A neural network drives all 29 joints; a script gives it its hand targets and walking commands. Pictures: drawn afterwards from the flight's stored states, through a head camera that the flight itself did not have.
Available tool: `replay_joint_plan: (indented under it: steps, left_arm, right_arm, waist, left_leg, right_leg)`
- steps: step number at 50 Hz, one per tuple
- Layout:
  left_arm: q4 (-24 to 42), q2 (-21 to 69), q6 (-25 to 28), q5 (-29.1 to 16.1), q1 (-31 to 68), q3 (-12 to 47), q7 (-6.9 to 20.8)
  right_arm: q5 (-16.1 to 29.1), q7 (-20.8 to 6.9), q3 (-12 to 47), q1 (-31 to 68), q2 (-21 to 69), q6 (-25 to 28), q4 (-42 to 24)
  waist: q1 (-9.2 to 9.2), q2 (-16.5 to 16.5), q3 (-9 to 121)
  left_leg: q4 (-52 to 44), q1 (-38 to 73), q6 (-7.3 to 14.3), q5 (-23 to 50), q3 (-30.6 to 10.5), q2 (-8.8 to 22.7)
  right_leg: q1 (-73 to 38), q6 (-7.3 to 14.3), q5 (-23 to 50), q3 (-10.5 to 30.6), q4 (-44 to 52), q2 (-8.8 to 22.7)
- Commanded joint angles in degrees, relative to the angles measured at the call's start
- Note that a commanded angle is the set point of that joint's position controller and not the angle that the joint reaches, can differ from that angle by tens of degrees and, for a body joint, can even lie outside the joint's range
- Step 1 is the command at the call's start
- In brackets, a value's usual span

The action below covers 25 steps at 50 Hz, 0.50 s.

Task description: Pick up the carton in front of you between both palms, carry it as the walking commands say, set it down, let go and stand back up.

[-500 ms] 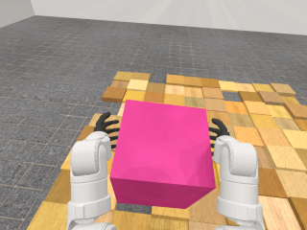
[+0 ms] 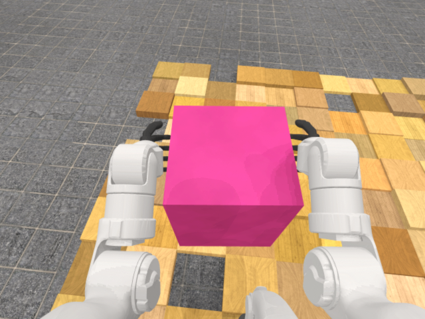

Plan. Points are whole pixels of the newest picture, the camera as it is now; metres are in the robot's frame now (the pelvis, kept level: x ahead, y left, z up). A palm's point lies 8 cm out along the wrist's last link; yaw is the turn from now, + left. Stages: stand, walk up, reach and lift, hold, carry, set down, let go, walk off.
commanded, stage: carry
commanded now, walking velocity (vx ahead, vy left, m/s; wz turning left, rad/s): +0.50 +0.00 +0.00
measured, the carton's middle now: (227, 183) +0.37 -0.01 +0.02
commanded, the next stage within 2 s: none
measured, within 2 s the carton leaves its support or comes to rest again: neither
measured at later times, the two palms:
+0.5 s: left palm (154, 57) +0.71 +0.17 +0.11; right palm (259, 55) +0.73 -0.11 +0.11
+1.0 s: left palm (179, 7) +1.03 +0.13 +0.12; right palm (261, 9) +1.03 -0.15 +0.12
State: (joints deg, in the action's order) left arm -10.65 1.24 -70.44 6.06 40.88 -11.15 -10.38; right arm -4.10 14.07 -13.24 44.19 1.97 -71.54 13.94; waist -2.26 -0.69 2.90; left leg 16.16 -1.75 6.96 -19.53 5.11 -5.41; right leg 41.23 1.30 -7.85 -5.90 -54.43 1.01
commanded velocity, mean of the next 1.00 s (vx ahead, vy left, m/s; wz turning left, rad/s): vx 0.50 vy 0.00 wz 0.00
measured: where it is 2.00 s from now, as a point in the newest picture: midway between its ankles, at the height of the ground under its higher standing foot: (225, 137)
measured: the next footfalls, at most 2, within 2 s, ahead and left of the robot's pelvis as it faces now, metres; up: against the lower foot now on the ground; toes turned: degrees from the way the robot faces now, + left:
right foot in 0.12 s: +0.28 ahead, -0.06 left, +0.01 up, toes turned -6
left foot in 0.54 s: +0.53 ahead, +0.10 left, -0.01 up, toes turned +4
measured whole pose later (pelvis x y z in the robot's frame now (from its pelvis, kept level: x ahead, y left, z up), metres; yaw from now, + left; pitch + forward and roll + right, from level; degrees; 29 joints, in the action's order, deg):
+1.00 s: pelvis +0.66 +0.00 -0.02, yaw -1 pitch +5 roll -2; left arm -15.5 3.5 -71.1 9.5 46.5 -13.5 -11.2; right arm -6.1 13.1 -16.0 45.5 2.5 -68.3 15.9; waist 0.0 -1.4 4.0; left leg 53.0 -16.4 1.1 -27.9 1.5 2.3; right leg 26.8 -4.9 -14.8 -7.1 -34.4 -0.9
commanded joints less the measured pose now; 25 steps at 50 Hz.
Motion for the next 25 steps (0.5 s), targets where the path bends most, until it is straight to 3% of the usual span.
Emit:
replay_joint_plan:
  steps: [1,2,3,4,5,6,7,8,9,10,11,12,13,14,15,16,17,18,19,20,21,22,23,24,25]
  left_arm:
    - [2.9,66.0,0.2,-26.9,43.8,29.6,15.9]
    - [7.8,65.5,1.0,-27.8,47.4,29.0,15.6]
    - [4.7,63.7,0.4,-25.8,43.4,28.0,15.7]
    - [6.6,63.4,1.2,-26.4,45.1,27.8,16.2]
    - [3.7,65.5,1.0,-27.0,43.6,28.4,16.6]
    - [3.8,65.5,1.7,-26.5,43.8,25.9,17.1]
    - [2.4,65.7,1.7,-25.7,42.2,25.7,17.4]
    - [3.7,66.3,1.9,-27.5,40.6,26.3,18.0]
    - [11.7,67.4,2.7,-31.0,47.1,30.9,17.9]
    - [6.9,69.3,2.4,-31.4,43.2,33.1,17.5]
    - [9.6,70.2,2.9,-30.9,45.7,32.9,17.3]
    - [20.3,72.3,2.9,-33.9,53.8,35.2,17.3]
    - [19.3,69.9,2.0,-33.4,52.9,35.9,17.1]
    - [18.4,71.1,1.8,-34.1,51.0,36.4,16.9]
    - [25.7,69.1,2.3,-34.6,55.0,36.2,16.8]
    - [25.3,68.4,1.5,-35.3,54.6,37.1,16.7]
    - [21.6,67.6,1.3,-32.5,47.9,36.8,16.7]
    - [24.2,66.5,1.3,-33.1,49.8,37.7,16.8]
    - [22.6,65.6,0.8,-31.7,49.3,37.7,16.9]
    - [16.3,64.9,0.0,-29.3,43.2,36.8,17.0]
    - [12.9,63.0,-0.2,-29.2,43.0,36.4,17.4]
    - [13.0,65.1,-0.2,-31.1,42.8,37.5,18.3]
    - [12.8,65.6,-0.1,-29.6,43.2,38.8,18.0]
    - [13.9,61.9,0.0,-29.0,45.5,37.7,18.2]
    - [12.1,61.7,-0.5,-27.1,44.7,37.1,18.4]
  right_arm:
    - [26.8,-23.2,29.2,41.3,65.6,0.9,-5.0]
    - [28.6,-23.5,30.0,40.2,67.6,0.9,-3.6]
    - [28.2,-23.4,29.7,39.2,69.1,1.2,-2.3]
    - [27.1,-23.2,29.5,36.7,68.2,1.2,-0.7]
    - [27.1,-22.7,31.4,40.7,68.6,2.7,-5.7]
    - [25.2,-22.0,29.2,40.6,66.3,2.5,-3.6]
    - [24.2,-21.7,29.7,39.3,68.6,2.6,-3.6]
    - [27.1,-20.7,32.4,45.2,67.3,3.5,-12.4]
    - [27.7,-20.3,32.2,46.8,69.7,3.4,-15.1]
    - [25.5,-20.1,30.9,43.1,70.3,2.9,-12.8]
    - [25.2,-19.9,31.8,43.6,68.6,3.1,-14.5]
    - [23.8,-18.9,30.9,38.5,69.4,3.6,-12.3]
    - [21.9,-18.8,29.6,34.1,67.1,4.1,-13.3]
    - [21.5,-18.3,30.0,36.7,64.8,4.0,-16.5]
    - [20.0,-18.1,30.9,33.4,64.8,3.3,-13.5]
    - [20.1,-18.0,30.7,31.6,64.4,3.6,-14.2]
    - [19.4,-17.9,32.1,34.1,63.2,3.6,-19.4]
    - [19.7,-17.8,31.9,33.0,63.9,3.2,-15.6]
    - [18.9,-17.6,34.3,33.0,62.3,3.6,-17.0]
    - [17.9,-17.9,33.8,34.4,61.9,2.8,-17.8]
    - [17.6,-18.3,34.7,32.8,60.7,2.3,-15.3]
    - [18.5,-18.4,35.6,35.0,60.1,2.3,-17.2]
    - [17.9,-18.9,36.7,34.4,59.6,2.3,-19.3]
    - [17.5,-19.6,36.7,31.6,59.2,1.3,-12.7]
    - [17.3,-20.0,36.9,31.3,58.0,1.4,-11.2]
  waist:
    - [-2.14,-5.5,16.2]
    - [-0.16,-4.9,16.2]
    - [0.46,-4.9,17.4]
    - [2.72,-5.3,18.7]
    - [6.83,-6.2,22.2]
    - [8.97,3.8,25.6]
    - [7.23,17.7,30.9]
    - [7.74,18.2,38.6]
    - [9.34,10.8,36.0]
    - [9.95,8.3,31.6]
    - [8.87,5.7,30.3]
    - [7.89,0.7,29.6]
    - [6.56,-2.4,30.1]
    - [6.77,1.1,28.5]
    - [6.63,4.0,30.4]
    - [6.21,5.7,30.3]
    - [5.69,4.9,29.9]
    - [6.34,2.9,28.4]
    - [5.89,4.8,27.6]
    - [5.94,8.4,26.3]
    - [5.34,6.8,24.5]
    - [3.54,6.2,24.0]
    - [2.11,4.0,25.2]
    - [0.53,-0.5,27.2]
    - [0.11,-10.3,31.1]
  left_leg:
    - [9.9,22.8,-1.4,60.4,-4.6,11.3]
    - [10.1,15.6,-2.9,66.0,-1.5,10.0]
    - [11.7,10.7,-2.5,73.5,-3.4,12.1]
    - [18.7,9.2,-4.7,76.5,-1.8,11.8]
    - [31.2,4.4,-6.2,73.1,1.9,11.0]
    - [45.7,-11.6,-8.1,46.4,-0.5,8.3]
    - [58.7,-34.6,-8.7,-7.6,-3.6,0.4]
    - [70.0,-40.7,-8.5,-10.8,-6.8,-1.1]
    - [69.8,-46.6,-8.1,-11.2,-10.7,2.5]
    - [66.5,-46.4,-7.7,-10.2,-13.6,4.5]
    - [57.5,-45.5,-6.3,-6.5,-12.9,5.9]
    - [50.2,-43.8,-5.4,-3.3,-9.5,5.5]
    - [45.9,-36.7,-5.6,-2.0,-7.8,6.4]
    - [40.1,-38.0,-5.7,-2.2,-6.9,6.6]
    - [38.5,-35.7,-6.1,-4.1,-3.4,4.8]
    - [30.9,-31.7,-6.4,-2.8,-2.5,4.0]
    - [24.6,-25.2,-6.4,3.8,-1.3,4.8]
    - [19.4,-23.5,-6.1,12.7,0.8,2.9]
    - [15.3,-19.7,-5.7,19.3,3.2,2.5]
    - [12.8,-15.5,-5.2,26.9,3.2,2.6]
    - [5.5,-12.2,-5.6,32.3,3.9,1.7]
    - [0.8,-7.9,-5.7,35.2,4.5,1.7]
    - [0.0,1.4,-5.4,32.5,4.4,4.0]
    - [2.2,12.8,-3.9,31.5,-0.4,10.3]
    - [7.7,25.6,3.6,56.2,-19.2,24.5]
  right_leg:
    - [6.8,2.5,3.8,-6.0,12.0,-4.1]
    - [-3.3,3.3,7.9,-7.6,18.2,-5.7]
    - [-13.9,3.5,7.7,-10.8,22.3,-7.9]
    - [-22.7,2.7,9.0,-11.9,24.7,-9.8]
    - [-35.0,2.3,17.6,-10.9,30.7,-8.6]
    - [-53.9,6.0,29.3,1.9,30.4,1.9]
    - [-73.9,12.1,64.2,19.3,18.9,14.8]
    - [-78.0,17.7,59.0,31.7,22.4,20.2]
    - [-78.4,18.4,47.8,28.6,23.4,17.2]
    - [-72.3,15.5,44.0,24.2,25.8,14.4]
    - [-70.7,13.8,40.0,23.3,26.0,14.2]
    - [-67.7,11.0,37.5,17.3,28.6,12.7]
    - [-60.2,9.9,28.3,15.9,30.5,12.5]
    - [-60.0,9.6,33.4,15.0,30.6,12.0]
    - [-59.1,9.7,35.1,13.1,30.3,10.7]
    - [-55.8,10.5,31.9,10.9,30.2,10.4]
    - [-50.7,10.5,32.6,10.6,31.4,11.6]
    - [-49.6,9.2,35.9,7.1,29.7,9.8]
    - [-48.0,7.7,38.6,3.3,27.7,7.6]
    - [-44.6,7.2,34.4,1.8,25.4,6.6]
    - [-44.5,6.5,34.3,0.4,23.3,4.9]
    - [-43.4,5.5,34.1,-1.8,16.2,4.0]
    - [-38.7,4.6,25.9,-1.1,12.7,3.5]
    - [-30.3,3.3,15.1,0.5,7.0,3.2]
    - [-13.1,-0.1,-12.6,1.0,-4.8,-1.8]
